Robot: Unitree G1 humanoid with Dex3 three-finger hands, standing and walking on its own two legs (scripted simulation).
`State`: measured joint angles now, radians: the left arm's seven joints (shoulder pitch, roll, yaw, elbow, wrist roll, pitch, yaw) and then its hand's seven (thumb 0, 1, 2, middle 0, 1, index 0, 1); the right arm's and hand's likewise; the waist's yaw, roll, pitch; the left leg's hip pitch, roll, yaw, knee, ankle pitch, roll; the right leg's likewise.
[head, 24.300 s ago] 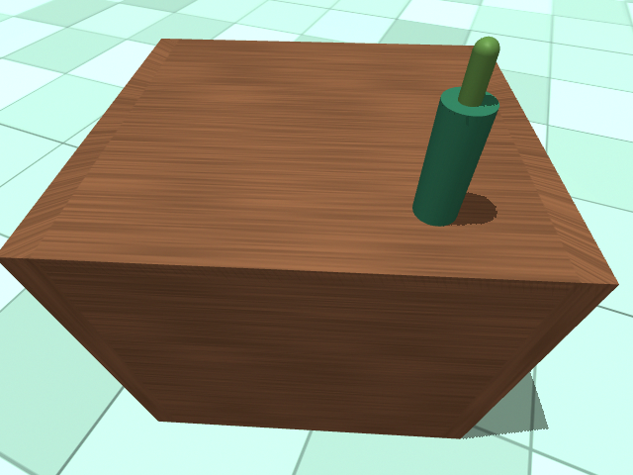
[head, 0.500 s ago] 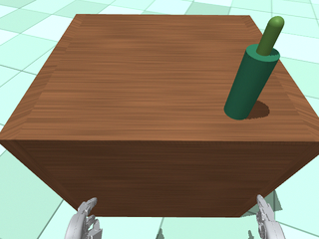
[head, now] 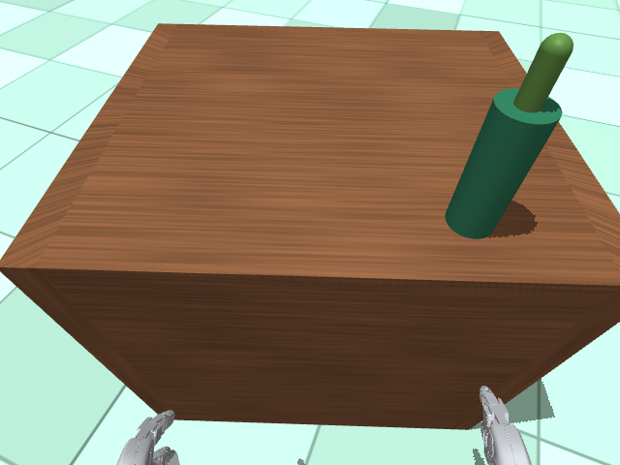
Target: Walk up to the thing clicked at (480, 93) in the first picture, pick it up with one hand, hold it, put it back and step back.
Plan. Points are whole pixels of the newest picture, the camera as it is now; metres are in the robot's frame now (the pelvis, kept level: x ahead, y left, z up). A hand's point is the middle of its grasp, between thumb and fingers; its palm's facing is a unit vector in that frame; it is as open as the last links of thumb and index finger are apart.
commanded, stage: home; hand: right
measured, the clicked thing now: (505, 148) +0.46 -0.23 +0.17
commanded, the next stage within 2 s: stand in 1.64 s
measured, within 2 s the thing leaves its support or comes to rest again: neither
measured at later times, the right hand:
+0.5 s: hand out of the picture +0.04 -0.28 -0.13, palm faces -0.05 +0.92 -0.38, open 17.5 cm
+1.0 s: hand out of the picture +0.02 -0.27 -0.14, palm faces -0.07 +0.93 -0.36, open 17.6 cm
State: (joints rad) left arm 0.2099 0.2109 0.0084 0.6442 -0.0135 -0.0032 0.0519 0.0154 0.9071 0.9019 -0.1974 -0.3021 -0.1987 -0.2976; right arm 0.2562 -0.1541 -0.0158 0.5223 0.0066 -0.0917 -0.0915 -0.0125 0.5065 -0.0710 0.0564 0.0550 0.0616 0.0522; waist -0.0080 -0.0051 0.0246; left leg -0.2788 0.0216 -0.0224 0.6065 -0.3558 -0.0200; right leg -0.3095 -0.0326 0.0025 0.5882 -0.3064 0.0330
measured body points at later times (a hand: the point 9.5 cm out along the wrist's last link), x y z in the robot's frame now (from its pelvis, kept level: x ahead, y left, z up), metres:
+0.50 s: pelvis -0.03 -0.02 +0.01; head -0.03 -0.01 +0.46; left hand +0.05 +0.28 -0.12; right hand +0.04 -0.33 -0.11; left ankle -0.02 +0.13 -0.73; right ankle +0.00 -0.14 -0.73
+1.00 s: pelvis -0.03 -0.01 +0.02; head -0.02 -0.01 +0.47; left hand +0.02 +0.29 -0.12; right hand +0.02 -0.32 -0.11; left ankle -0.02 +0.13 -0.73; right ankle +0.00 -0.14 -0.73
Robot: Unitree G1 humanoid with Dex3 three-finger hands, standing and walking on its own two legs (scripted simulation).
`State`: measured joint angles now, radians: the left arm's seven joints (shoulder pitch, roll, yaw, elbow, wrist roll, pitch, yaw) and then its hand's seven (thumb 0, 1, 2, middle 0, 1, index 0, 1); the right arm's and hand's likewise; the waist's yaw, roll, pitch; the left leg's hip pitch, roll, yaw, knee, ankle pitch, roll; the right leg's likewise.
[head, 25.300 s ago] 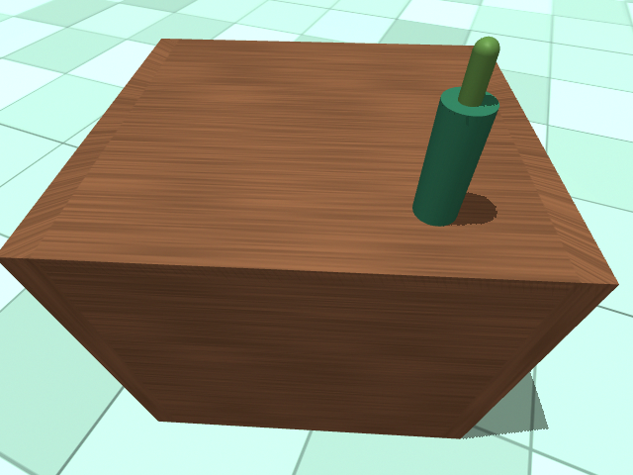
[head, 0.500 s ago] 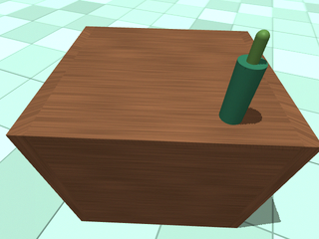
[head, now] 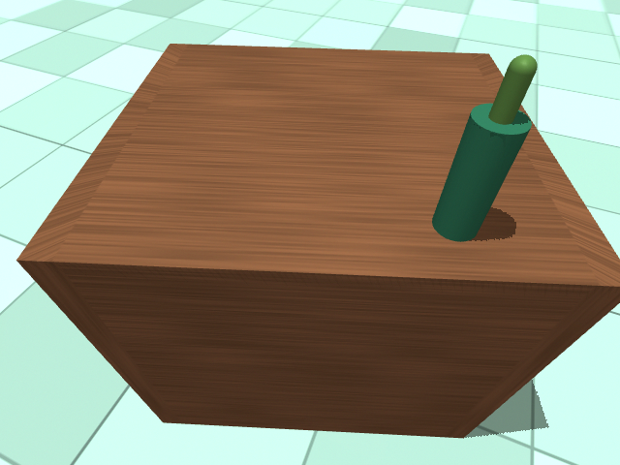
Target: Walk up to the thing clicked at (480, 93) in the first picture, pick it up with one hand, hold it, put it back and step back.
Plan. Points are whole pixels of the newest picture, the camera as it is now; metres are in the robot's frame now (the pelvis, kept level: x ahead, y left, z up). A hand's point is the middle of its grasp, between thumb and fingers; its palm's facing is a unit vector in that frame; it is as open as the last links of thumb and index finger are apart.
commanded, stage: home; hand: right
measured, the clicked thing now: (484, 156) +0.49 -0.21 +0.16
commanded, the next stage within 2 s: stand in 0.64 s
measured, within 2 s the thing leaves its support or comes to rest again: neither
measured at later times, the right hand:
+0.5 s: hand out of the picture +0.10 -0.25 -0.15, palm faces -0.04 +0.93 -0.36, open 17.4 cm
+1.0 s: hand out of the picture +0.06 -0.26 -0.16, palm faces -0.02 +0.94 -0.35, open 14.2 cm
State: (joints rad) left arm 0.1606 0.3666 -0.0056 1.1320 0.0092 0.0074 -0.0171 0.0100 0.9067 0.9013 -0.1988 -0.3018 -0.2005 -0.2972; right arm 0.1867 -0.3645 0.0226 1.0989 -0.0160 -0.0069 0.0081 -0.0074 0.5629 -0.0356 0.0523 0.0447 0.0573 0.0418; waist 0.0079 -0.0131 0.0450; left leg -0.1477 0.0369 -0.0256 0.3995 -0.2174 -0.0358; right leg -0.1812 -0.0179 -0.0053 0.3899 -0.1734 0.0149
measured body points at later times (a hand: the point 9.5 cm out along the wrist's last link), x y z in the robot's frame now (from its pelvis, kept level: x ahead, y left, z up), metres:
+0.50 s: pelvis +0.02 +0.00 +0.00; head +0.03 +0.01 +0.45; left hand +0.10 +0.30 -0.13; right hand +0.10 -0.30 -0.13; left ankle +0.00 +0.14 -0.74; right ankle +0.03 -0.13 -0.74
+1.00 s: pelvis +0.00 +0.00 +0.00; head +0.01 +0.00 +0.45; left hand +0.07 +0.30 -0.13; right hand +0.06 -0.30 -0.13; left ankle +0.00 +0.14 -0.74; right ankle +0.03 -0.13 -0.74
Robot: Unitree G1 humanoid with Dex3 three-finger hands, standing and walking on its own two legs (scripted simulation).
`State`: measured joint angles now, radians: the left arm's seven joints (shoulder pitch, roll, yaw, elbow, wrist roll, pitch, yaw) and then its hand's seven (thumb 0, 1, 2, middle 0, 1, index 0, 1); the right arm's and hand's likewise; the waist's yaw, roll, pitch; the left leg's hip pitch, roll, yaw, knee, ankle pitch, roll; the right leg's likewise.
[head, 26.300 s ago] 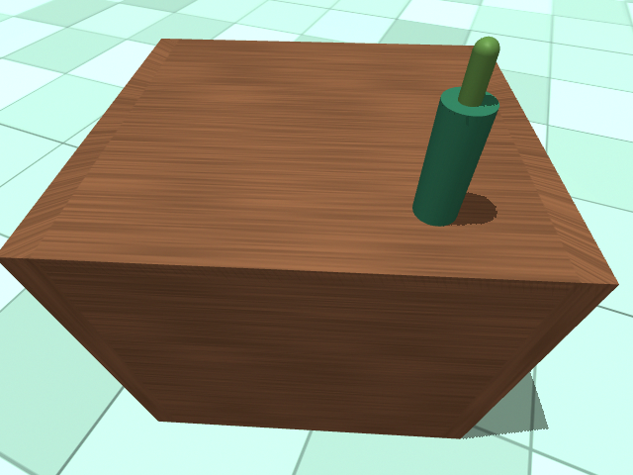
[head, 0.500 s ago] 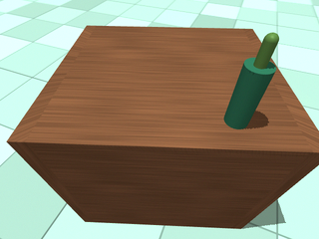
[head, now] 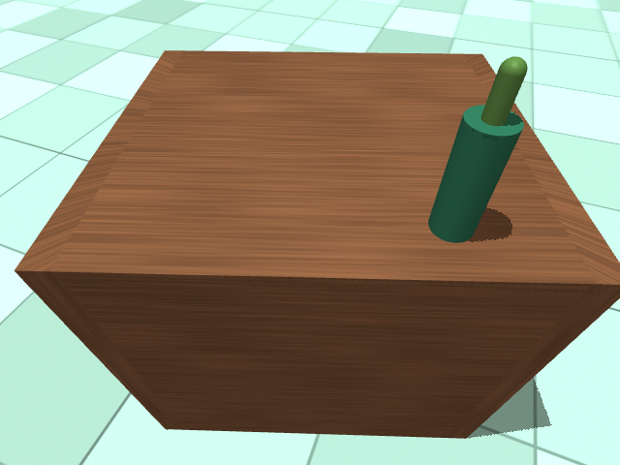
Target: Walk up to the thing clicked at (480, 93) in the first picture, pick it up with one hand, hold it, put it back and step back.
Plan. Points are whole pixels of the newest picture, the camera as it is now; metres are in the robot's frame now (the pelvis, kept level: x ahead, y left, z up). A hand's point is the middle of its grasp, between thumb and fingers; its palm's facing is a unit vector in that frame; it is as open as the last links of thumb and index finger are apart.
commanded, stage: stand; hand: right
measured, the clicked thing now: (477, 158) +0.48 -0.21 +0.15
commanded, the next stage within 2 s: none
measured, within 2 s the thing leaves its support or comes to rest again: neither
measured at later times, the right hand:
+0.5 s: hand out of the picture +0.07 -0.25 -0.16, palm faces -0.03 +0.94 -0.34, open 7.4 cm
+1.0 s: hand out of the picture +0.08 -0.25 -0.16, palm faces -0.02 +0.94 -0.34, open 7.4 cm
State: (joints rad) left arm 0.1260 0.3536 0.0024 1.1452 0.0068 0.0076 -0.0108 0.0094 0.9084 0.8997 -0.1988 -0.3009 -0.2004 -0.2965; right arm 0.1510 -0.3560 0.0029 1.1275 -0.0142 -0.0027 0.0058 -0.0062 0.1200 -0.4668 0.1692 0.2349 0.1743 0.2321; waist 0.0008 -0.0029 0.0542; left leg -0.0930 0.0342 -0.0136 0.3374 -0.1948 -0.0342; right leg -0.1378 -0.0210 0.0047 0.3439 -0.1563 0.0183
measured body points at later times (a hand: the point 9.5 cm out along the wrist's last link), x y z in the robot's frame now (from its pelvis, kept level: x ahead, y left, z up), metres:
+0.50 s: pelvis +0.01 +0.00 +0.00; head +0.01 +0.00 +0.45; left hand +0.08 +0.30 -0.13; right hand +0.07 -0.30 -0.13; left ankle +0.00 +0.14 -0.75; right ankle +0.02 -0.13 -0.75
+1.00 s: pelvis +0.01 +0.00 +0.00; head +0.02 +0.01 +0.45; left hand +0.08 +0.31 -0.13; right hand +0.08 -0.30 -0.13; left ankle +0.00 +0.14 -0.75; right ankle +0.02 -0.13 -0.75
